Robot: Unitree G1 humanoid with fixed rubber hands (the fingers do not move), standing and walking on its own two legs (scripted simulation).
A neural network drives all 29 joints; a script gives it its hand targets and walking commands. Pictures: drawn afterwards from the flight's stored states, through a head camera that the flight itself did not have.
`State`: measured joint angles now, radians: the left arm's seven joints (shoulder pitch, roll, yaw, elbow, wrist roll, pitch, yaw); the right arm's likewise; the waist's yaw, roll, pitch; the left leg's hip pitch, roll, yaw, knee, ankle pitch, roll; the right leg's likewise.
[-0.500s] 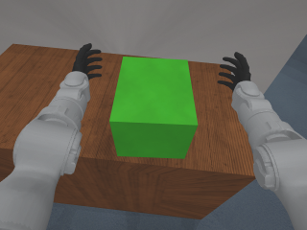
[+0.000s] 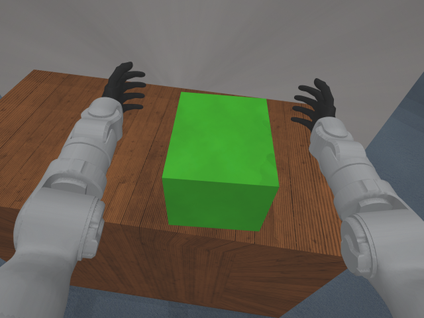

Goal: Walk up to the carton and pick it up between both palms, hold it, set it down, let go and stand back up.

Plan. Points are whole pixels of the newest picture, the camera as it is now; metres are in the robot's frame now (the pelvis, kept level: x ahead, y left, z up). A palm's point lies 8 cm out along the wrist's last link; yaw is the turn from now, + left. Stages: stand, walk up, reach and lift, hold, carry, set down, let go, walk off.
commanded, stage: set down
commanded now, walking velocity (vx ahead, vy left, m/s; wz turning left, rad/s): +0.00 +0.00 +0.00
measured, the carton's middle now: (219, 159) +0.48 -0.03 +0.01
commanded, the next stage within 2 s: none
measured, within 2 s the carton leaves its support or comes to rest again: neither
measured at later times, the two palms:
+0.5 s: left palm (111, 137) +0.43 +0.17 +0.14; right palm (321, 151) +0.39 -0.20 +0.14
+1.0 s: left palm (109, 181) +0.37 +0.18 +0.09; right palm (323, 193) +0.33 -0.20 +0.09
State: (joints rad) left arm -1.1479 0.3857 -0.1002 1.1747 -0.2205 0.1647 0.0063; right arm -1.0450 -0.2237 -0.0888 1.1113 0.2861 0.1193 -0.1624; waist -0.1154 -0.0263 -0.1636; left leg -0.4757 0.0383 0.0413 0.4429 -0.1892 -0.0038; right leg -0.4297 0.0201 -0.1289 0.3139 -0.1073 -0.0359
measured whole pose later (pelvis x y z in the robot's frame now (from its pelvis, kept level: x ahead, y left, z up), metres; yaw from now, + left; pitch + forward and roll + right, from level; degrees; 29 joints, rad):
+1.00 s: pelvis +0.00 +0.00 +0.00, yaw +0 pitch -1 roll -1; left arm -0.49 0.23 0.08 0.62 -0.10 0.20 -0.02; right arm -0.42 -0.11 -0.06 0.57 0.20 0.10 -0.19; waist -0.07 -0.02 -0.01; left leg -0.17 0.02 0.06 0.39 -0.20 0.01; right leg -0.16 0.01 -0.11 0.32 -0.15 -0.03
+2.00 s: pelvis +0.00 +0.00 +0.00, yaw +0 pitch -4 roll -1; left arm 0.15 0.28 -0.08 0.38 -0.20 -0.08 -0.01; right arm 0.21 -0.13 -0.03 0.29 0.18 -0.07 -0.07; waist -0.01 -0.01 0.04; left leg -0.12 0.02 0.06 0.41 -0.23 0.01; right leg -0.11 0.01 -0.10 0.35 -0.17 -0.03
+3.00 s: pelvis +0.01 +0.00 +0.00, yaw -2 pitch -4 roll +0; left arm 0.21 0.23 -0.03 0.51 -0.02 0.10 0.01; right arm 0.21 -0.16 -0.04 0.68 0.01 -0.18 0.03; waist 0.01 -0.01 0.08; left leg -0.09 0.03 0.08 0.39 -0.23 0.00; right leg -0.11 0.02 -0.08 0.35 -0.18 -0.04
